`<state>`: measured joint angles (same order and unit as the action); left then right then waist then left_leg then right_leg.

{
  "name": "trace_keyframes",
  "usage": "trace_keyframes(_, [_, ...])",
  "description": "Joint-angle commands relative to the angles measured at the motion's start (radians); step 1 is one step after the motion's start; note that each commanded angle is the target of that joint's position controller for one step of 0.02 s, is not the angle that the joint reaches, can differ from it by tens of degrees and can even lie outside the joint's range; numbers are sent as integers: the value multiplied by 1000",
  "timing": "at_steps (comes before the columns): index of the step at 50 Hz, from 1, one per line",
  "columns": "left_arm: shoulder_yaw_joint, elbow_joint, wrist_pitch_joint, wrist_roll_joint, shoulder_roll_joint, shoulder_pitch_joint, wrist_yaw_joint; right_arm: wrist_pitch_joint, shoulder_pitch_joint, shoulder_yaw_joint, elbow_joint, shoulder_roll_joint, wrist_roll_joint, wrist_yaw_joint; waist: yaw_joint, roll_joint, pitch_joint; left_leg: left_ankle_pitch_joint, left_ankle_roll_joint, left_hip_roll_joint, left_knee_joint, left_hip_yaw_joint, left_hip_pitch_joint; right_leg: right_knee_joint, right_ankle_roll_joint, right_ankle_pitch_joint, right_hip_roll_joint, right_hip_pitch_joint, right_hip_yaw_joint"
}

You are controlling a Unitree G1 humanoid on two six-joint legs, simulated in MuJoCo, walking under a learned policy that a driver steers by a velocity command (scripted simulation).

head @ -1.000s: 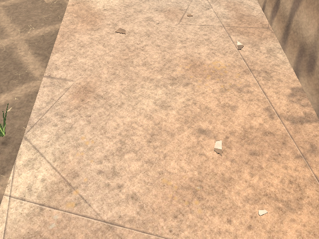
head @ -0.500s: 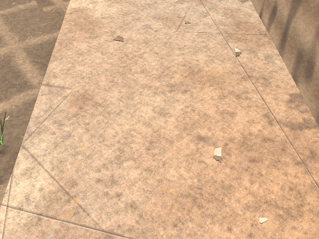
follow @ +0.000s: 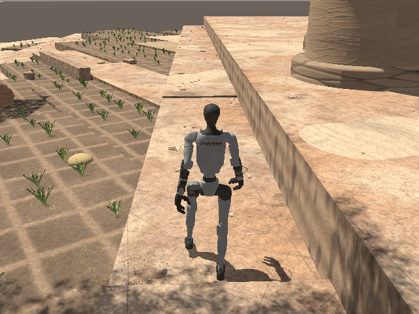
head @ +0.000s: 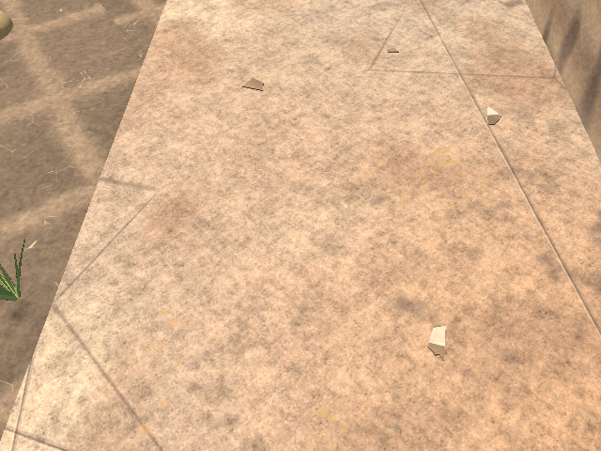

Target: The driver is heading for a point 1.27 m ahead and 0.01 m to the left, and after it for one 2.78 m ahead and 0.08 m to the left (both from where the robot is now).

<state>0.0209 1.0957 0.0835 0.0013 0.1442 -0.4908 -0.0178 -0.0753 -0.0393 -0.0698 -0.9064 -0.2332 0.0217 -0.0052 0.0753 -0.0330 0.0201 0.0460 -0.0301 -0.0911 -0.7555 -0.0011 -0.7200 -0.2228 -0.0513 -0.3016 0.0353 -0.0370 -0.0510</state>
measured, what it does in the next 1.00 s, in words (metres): walks ahead: left foot, then right foot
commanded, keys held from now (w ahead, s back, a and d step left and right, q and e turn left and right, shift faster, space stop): w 1.00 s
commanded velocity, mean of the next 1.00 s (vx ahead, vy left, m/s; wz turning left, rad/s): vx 0.49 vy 0.00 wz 0.00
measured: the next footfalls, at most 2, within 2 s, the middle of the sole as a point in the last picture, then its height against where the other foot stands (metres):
left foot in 0.18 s outside the picture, level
right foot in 0.72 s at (395, 409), level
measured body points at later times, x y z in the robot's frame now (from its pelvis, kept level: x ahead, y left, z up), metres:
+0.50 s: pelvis +0.30 +0.05 +0.01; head +0.31 +0.05 +0.46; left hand +0.46 +0.31 -0.11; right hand +0.29 -0.21 -0.14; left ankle +0.26 +0.13 -0.74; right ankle +0.46 -0.14 -0.67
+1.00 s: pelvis +0.59 -0.02 +0.01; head +0.60 -0.04 +0.46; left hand +0.60 +0.24 -0.13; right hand +0.73 -0.29 -0.12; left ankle +0.70 +0.16 -0.66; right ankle +0.57 -0.10 -0.74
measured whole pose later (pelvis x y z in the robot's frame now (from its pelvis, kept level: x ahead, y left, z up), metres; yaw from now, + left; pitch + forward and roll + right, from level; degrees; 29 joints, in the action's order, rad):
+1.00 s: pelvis +0.59 -0.02 +0.01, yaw +0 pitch +2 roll -1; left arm 0.05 0.98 0.10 0.00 0.22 -0.34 0.02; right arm -0.08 -0.13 -0.07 -0.92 -0.27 0.01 0.01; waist 0.04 -0.04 0.01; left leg -0.10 -0.02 -0.14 -0.94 -0.04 -0.69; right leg -0.25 -0.07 -0.16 0.06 0.13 -0.07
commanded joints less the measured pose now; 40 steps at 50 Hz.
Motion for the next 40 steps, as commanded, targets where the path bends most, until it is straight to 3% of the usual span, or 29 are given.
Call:
trace_keyframes(1, [32, -23, 3, 10, 170, -58, -11, -17, 190, 15, 103, -17, 7, -20, 6, 109, -156, 57, 0, 33, 125, 34, -31, 104, -111, 350, -247, 54, 121])
trace_keyframes(5, [44, -17, -9, 12, 184, -62, -9, -31, 249, 20, 145, -35, 11, -48, -12, 122, -159, -49, -48, 56, 207, 50, 16, 17, -105, 523, -286, -58, 97])
trace_keyframes(7, [55, -29, -13, 9, 218, -32, -7, -36, 136, -4, 126, -90, 6, -47, -87, 172, -57, -124, -86, 124, 209, 96, 237, -138, -86, 905, -287, -74, 82])
trace_keyframes(8, [55, -38, -19, 7, 221, -6, -6, -36, -46, -29, 74, -136, 9, -41, -180, 181, 44, -114, -119, 153, 218, 109, 470, -329, -64, 1035, -253, -25, 54])
trace_keyframes(9, [48, -64, -17, -2, 214, 29, -2, -33, -260, -50, 23, -195, 2, -31, -269, 147, 182, -88, -178, 26, 174, -41, 828, -616, -32, 844, -215, 212, 40])
trace_keyframes(10, [7, -80, 8, -1, 64, -105, 20, -29, -396, -67, -9, -295, -21, -28, -199, -145, 410, -283, -362, -282, 263, -584, 1243, -1058, 34, 93, -18, 617, 56])
trace_keyframes(11, [19, -58, 46, 29, 111, -68, 32, -20, -427, -43, -28, -213, -19, -26, -228, -165, 464, -381, -363, -307, 439, -806, 1250, -1192, 11, -238, 18, 731, 228])
trace_keyframes(12, [40, -105, 60, 53, 179, 54, 30, -23, -300, -28, -16, -164, -8, -26, -202, -139, 250, -364, -299, -264, 461, -626, 1091, -1218, -4, -193, -49, 833, 186])
trace_keyframes(13, [43, -130, 63, 49, 192, 136, 19, -30, -184, -14, 14, -118, -6, -29, -162, -32, 133, -256, -258, -226, 485, -470, 881, -1162, -11, -88, -107, 801, 151])
trace_keyframes(14, [52, -135, 54, 34, 191, 169, 6, -38, -112, -4, 21, -88, -17, -35, -118, 32, 66, -148, -234, -189, 513, -363, 699, -1102, -8, -22, -143, 731, 131])
trace_keyframes(16, [57, -130, 19, 19, 142, 114, -3, -47, -87, 8, 6, -49, -30, -45, -50, -12, 39, -110, -211, -129, 569, -242, 520, -1015, -13, 29, -186, 597, 139])
trace_keyframes(17, [55, -133, 8, 22, 118, 102, -5, -47, -106, 8, -7, -57, -27, -41, -39, -29, 25, -99, -219, -121, 593, -209, 482, -981, -10, 32, -192, 586, 130])
trace_keyframes(21, [63, -202, -1, 7, 146, 260, -8, -43, -194, -1, -42, -122, -24, -7, -55, -18, -50, -73, -226, -120, 650, -153, 477, -775, 28, 209, -210, 726, 113])
trace_keyframes(23, [61, -226, 6, 3, 143, 338, 0, -39, -231, 1, -49, -125, -18, 5, -76, -15, -63, -53, -203, -100, 651, -114, 504, -629, 34, 329, -197, 741, 99])
trace_keyframes(26, [49, -256, 12, 11, 128, 455, 14, -36, -288, -1, -63, -145, -8, 11, -114, -17, -75, -54, -174, -77, 648, -62, 530, -437, 35, 441, -149, 678, 55])
trace_keyframes(31, [39, -307, 19, 21, 148, 576, 46, -16, -377, -11, -105, -163, 0, 14, -148, -22, -107, -54, -167, -154, 574, -82, 723, -315, 12, 344, -126, 717, 56])
trace_keyframes(33, [45, -314, 24, 21, 174, 552, 56, -4, -368, -17, -107, -178, 0, 15, -118, -38, -88, 54, -147, -177, 514, -88, 775, -286, -16, 255, -106, 657, 43])
trace_keyframes(34, [56, -302, 28, 21, 198, 492, 57, 1, -345, -20, -101, -187, 0, 15, -78, -53, -50, 216, -133, -167, 441, -73, 779, -273, -33, 224, -76, 555, 17])
trace_keyframes(35, [78, -259, 29, 18, 235, 351, 54, 7, -324, -14, -94, -175, -2, 15, -6, -47, 34, 374, -110, -120, 279, -33, 753, -257, -59, 230, -41, 364, -12])
trace_keyframes(36, [103, -209, 30, 9, 307, 149, 46, 7, -317, 2, -71, -140, -13, 15, 66, 5, 180, 274, -75, -64, 5, 15, 584, -301, -116, 269, -143, 49, 101])
trace_keyframes(37, [128, -180, 22, -4, 414, 25, 43, -16, -436, 37, -56, -22, -20, 4, 32, 256, 340, -194, 6, 113, -412, 54, 159, -233, -283, 136, -402, -363, 565])
trace_keyframes(38, [101, -180, 18, 2, 332, 16, 45, -43, -417, 30, -71, -66, -4, -2, 43, 277, 408, -600, -3, 136, -563, -99, 19, -89, -306, 51, -445, -405, 803])
trace_keyframes(39, [82, -197, 20, 9, 273, 114, 42, -58, -318, 7, -44, -150, 22, -5, 31, 218, 249, -550, -23, 71, -618, -109, -73, -83, -242, 39, -406, -283, 647])
trace_keyframes(40, [70, -223, 20, 7, 237, 206, 40, -61, -249, 7, -26, -154, 25, -1, 4, 140, 151, -453, -31, 13, -584, -78, -60, -65, -206, 108, -365, -121, 498])
Over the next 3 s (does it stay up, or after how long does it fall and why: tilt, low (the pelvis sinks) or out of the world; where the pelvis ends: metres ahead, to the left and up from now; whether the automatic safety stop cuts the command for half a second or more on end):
stays up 1.19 -0.04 0.00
